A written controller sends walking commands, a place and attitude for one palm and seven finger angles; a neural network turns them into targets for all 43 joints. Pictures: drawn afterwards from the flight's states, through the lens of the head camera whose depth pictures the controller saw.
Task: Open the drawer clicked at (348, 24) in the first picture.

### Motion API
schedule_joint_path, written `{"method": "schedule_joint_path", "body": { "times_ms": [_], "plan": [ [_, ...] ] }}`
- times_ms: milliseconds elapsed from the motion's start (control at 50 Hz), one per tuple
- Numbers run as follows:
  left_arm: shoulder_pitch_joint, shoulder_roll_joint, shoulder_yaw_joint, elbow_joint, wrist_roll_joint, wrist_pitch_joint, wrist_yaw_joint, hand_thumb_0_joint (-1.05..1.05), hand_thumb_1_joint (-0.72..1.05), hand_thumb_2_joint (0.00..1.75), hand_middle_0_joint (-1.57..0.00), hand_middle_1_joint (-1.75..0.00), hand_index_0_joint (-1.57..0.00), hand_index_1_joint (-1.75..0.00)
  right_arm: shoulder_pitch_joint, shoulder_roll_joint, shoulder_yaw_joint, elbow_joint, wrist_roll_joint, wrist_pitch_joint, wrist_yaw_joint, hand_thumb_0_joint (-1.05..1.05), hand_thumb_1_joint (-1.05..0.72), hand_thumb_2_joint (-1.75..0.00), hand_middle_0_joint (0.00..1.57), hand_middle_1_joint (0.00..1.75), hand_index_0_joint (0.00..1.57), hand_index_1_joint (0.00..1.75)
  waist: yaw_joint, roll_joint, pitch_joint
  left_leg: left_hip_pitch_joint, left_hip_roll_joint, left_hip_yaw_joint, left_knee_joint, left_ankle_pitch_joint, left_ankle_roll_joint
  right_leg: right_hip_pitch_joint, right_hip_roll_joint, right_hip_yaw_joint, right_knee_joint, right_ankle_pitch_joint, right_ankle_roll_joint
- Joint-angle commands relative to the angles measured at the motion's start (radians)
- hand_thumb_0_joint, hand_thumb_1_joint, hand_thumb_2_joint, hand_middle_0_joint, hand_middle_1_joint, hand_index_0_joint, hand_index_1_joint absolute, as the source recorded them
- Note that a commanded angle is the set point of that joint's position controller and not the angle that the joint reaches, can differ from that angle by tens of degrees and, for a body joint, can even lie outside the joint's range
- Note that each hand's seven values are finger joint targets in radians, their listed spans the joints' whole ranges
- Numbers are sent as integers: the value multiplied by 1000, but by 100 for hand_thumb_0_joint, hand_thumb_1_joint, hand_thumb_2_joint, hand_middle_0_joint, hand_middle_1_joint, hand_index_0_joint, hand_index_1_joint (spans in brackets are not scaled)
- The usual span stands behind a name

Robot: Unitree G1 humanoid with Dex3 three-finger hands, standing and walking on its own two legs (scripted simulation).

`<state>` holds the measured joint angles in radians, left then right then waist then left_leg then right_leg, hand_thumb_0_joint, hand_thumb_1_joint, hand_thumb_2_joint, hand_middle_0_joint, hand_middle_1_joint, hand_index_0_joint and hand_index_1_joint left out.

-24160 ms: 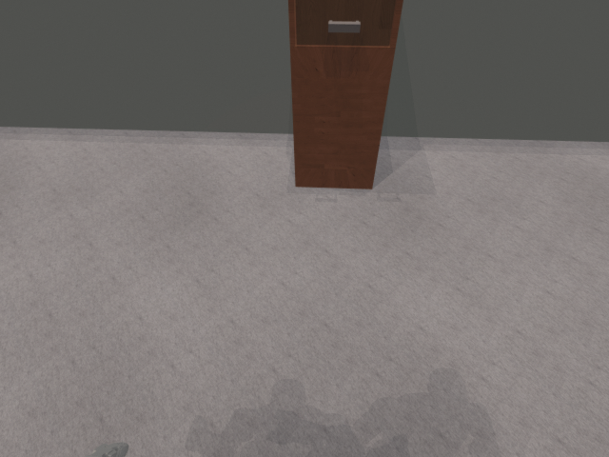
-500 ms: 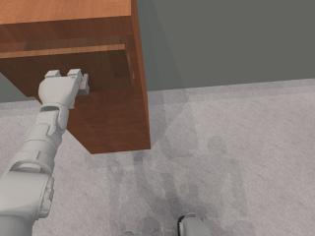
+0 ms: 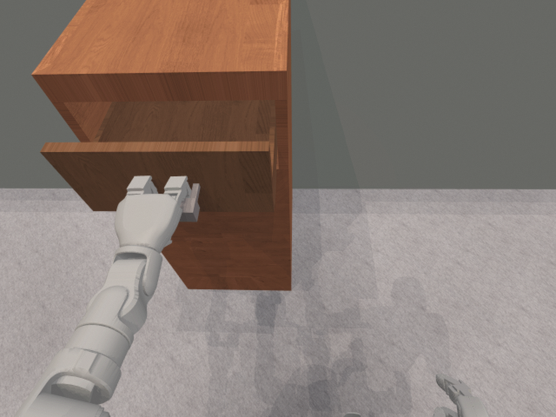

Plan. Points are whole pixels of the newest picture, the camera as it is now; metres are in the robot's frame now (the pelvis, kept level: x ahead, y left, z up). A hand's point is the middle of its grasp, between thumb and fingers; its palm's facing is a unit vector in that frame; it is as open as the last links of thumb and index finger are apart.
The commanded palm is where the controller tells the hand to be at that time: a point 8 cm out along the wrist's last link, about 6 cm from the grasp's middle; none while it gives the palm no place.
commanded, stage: pull the drawer open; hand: left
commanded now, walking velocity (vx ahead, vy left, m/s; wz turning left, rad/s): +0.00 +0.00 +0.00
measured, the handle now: (165, 199) +0.43 +0.21 +0.03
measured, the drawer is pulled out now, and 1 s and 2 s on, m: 0.11 0.24 0.30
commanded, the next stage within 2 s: open the thumb to release the handle in 1.50 s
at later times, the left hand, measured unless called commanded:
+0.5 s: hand (160, 243) +0.36 +0.21 +0.01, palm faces +0.00 -0.04 -1.00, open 6.1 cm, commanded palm +0.30 +0.22 +0.06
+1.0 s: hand (143, 320) +0.24 +0.20 +0.01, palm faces +0.00 -0.09 -1.00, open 6.0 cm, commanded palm +0.19 +0.22 +0.06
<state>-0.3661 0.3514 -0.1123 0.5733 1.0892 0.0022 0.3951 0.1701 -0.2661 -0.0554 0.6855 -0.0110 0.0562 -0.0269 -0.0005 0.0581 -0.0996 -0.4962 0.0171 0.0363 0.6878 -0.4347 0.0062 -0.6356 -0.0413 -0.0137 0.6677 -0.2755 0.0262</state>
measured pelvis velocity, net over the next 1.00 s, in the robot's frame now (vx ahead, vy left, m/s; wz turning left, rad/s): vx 0.02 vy -0.01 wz -0.03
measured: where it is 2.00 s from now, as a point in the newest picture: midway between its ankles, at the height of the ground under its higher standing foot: outside the picture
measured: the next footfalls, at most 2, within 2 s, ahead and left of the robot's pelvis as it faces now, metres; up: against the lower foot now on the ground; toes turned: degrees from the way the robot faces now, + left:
none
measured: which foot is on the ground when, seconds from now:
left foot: down 0.00-1.00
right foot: down 0.00-1.00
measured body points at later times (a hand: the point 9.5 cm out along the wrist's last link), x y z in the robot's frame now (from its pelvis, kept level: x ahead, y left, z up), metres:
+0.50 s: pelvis +0.00 -0.01 +0.00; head +0.07 -0.04 +0.45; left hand +0.36 +0.21 +0.06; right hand +0.08 -0.28 -0.14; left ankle -0.07 +0.11 -0.72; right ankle +0.02 -0.14 -0.72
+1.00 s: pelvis +0.02 -0.01 +0.00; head +0.06 -0.04 +0.45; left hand +0.24 +0.20 +0.06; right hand +0.25 -0.23 -0.09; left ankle -0.07 +0.11 -0.72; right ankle +0.02 -0.14 -0.72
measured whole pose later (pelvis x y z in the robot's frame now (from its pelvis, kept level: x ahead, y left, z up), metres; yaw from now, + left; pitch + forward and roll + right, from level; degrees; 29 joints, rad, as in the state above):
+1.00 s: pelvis +0.02 -0.01 +0.00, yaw -2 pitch +10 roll +0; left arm 0.33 0.34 -0.10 -0.04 1.08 0.02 0.38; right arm 0.04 -0.22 -0.01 0.59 -0.03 0.03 0.00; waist 0.06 0.06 -0.09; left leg -0.36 0.04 0.06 0.66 -0.46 -0.01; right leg -0.54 -0.01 0.00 0.69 -0.32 0.01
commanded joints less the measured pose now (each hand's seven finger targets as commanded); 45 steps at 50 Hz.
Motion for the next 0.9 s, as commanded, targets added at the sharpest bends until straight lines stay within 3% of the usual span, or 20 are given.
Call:
{"method": "schedule_joint_path", "body": {
  "times_ms": [0, 60, 80, 160, 200, 220, 240, 280, 300, 340, 380, 400, 440, 500, 600, 640, 740, 760, 840, 880],
  "plan": [
    [-436, 248, 116, -92, 17, 60, 24, 0, 90, 90, -40, -135, -40, -135, 72, -121, -44, -52, -1, -10, -18, 0, -90, -90, 20, 30, 20, 30, -24, -2, -387, 144, -36, -6, -36, 649, -11, 290, 58, -41, 1, 429, -55],
    [-466, 231, 96, -52, 8, 49, 3, 0, 90, 90, -40, -135, -40, -135, 63, -113, -39, -56, -1, -3, -23, 0, -90, -90, 20, 30, 20, 30, -27, -22, -370, 130, -43, -5, -38, 620, -7, 300, 56, -39, -6, 433, -53],
    [-463, 228, 94, -24, 3, 43, -3, 0, 90, 90, -40, -135, -40, -135, 57, -112, -36, -58, -2, -1, -27, 0, -90, -90, 20, 30, 20, 30, -27, -63, -358, 108, -47, -3, -44, 580, -3, 315, 54, -39, -9, 426, -51],
    [-490, 267, 126, 7, -1, 1, -15, 0, 90, 90, -40, -135, -40, -135, 53, -108, -30, -71, -4, 1, -34, 0, -90, -90, 20, 30, 20, 30, -20, -67, -344, 63, -57, 1, -51, 490, 4, 331, 51, -30, -10, 400, -52],
    [-410, 248, 128, -25, -5, -25, -17, 0, 90, 90, -40, -135, -40, -135, 50, -102, -34, -92, -5, -4, -30, 0, -90, -90, 20, 30, 20, 30, 6, -55, -373, 61, -59, 7, -56, 493, 6, 362, 49, -24, -10, 413, -54],
    [-346, 269, 160, -35, -8, -34, -19, 0, 90, 90, -40, -135, -40, -135, 45, -105, -34, -102, -6, -3, -26, 0, -90, -90, 20, 30, 20, 30, 22, -67, -396, 50, -60, 2, -53, 504, 7, 387, 51, -21, -5, 418, -57],
    [-296, 244, 144, -35, -9, -39, -21, 0, 90, 90, -40, -135, -40, -135, 40, -101, -34, -108, -5, -3, -24, 0, -90, -90, 20, 30, 20, 30, 24, -69, -387, 41, -60, 9, -54, 492, 8, 392, 49, -18, -6, 428, -56],
    [-229, 263, 176, -83, -16, -52, -17, 0, 90, 90, -40, -135, -40, -135, 35, -103, -38, -120, -3, -8, -20, 0, -90, -90, 20, 30, 20, 30, 37, -89, -387, 19, -57, 13, -61, 478, 10, 417, 50, -10, -6, 438, -54],
    [-168, 243, 167, -111, -19, -52, -17, 0, 90, 90, -40, -135, -40, -135, 29, -100, -39, -133, -2, -11, -18, 0, -90, -90, 20, 30, 20, 30, 44, -83, -389, 16, -56, 16, -64, 483, 11, 427, 49, -8, -8, 453, -55],
    [-77, 257, 193, -168, -29, -52, -15, 0, 90, 90, -40, -135, -40, -135, 22, -104, -40, -143, 2, -14, -11, 0, -90, -90, 20, 30, 20, 30, 53, -66, -381, 13, -53, 16, -72, 482, 8, 437, 51, -5, -8, 450, -58],
    [30, 239, 194, -247, -41, -41, -8, 0, 90, 90, -40, -135, -40, -135, 11, -105, -44, -160, 7, -22, -6, 0, -90, -90, 20, 30, 20, 30, 60, -66, -373, 23, -48, 21, -78, 493, 7, 438, 53, -5, -14, 451, -57],
    [82, 243, 203, -276, -46, -32, -3, 0, 90, 90, -40, -135, -40, -135, 4, -107, -44, -162, 7, -26, -8, 0, -90, -90, 20, 30, 20, 30, 64, -83, -372, 17, -48, 24, -82, 482, 7, 454, 52, -5, -16, 453, -56],
    [163, 266, 235, -349, -54, -11, 6, 0, 90, 90, -40, -135, -40, -135, -7, -112, -45, -167, 8, -29, -6, 0, -90, -90, 20, 30, 20, 30, 74, -62, -377, 28, -44, 22, -92, 495, 2, 466, 52, -3, -15, 450, -57],
    [290, 219, 207, -449, -57, 23, 20, 0, 90, 90, -40, -135, -40, -135, -30, -112, -49, -169, 10, -42, -4, 0, -90, -90, 20, 30, 20, 30, 70, -46, -354, 66, -36, 25, -92, 549, -2, 446, 56, -8, -19, 461, -59],
    [403, 203, 201, -549, -67, 67, 32, 0, 90, 90, -40, -135, -40, -135, -68, -114, -42, -174, 7, -54, -3, 0, -90, -90, 20, 30, 20, 30, 67, -43, -292, 87, -31, 20, -98, 535, -5, 417, 58, -18, -25, 424, -59],
    [457, 201, 212, -597, -67, 76, 36, 0, 90, 90, -40, -135, -40, -135, -80, -111, -39, -180, 6, -56, 0, 0, -90, -90, 20, 30, 20, 30, 75, -30, -306, 109, -28, 17, -97, 564, -8, 423, 55, -15, -20, 438, -61],
    [576, 173, 200, -680, -66, 86, 38, 0, 90, 90, -40, -135, -40, -135, -126, -97, -25, -196, 5, -58, 6, 0, -90, -90, 20, 30, 20, 30, 81, -40, -255, 125, -27, 10, -90, 575, -13, 401, 57, -20, -14, 436, -60],
    [612, 144, 176, -674, -59, 86, 38, 0, 90, 90, -40, -135, -40, -135, -136, -90, -22, -198, 3, -59, 5, 0, -90, -90, 20, 30, 20, 30, 85, -53, -236, 127, -26, 12, -86, 577, -13, 389, 61, -27, -12, 423, -58],
    [655, 145, 178, -772, -41, 74, 42, 0, 90, 90, -40, -135, -40, -135, -152, -75, -11, -214, -6, -62, 12, 0, -90, -90, 20, 30, 20, 30, 94, -9, -259, 168, -25, 8, -73, 617, -17, 387, 58, -20, -2, 450, -60],
    [719, 125, 168, -783, -39, 67, 42, 0, 90, 90, -40, -135, -40, -135, -160, -66, -5, -218, -8, -64, 16, 0, -90, -90, 20, 30, 20, 30, 96, -37, -237, 164, -25, 7, -64, 623, -19, 379, 61, -23, 2, 462, -58]
  ]
}}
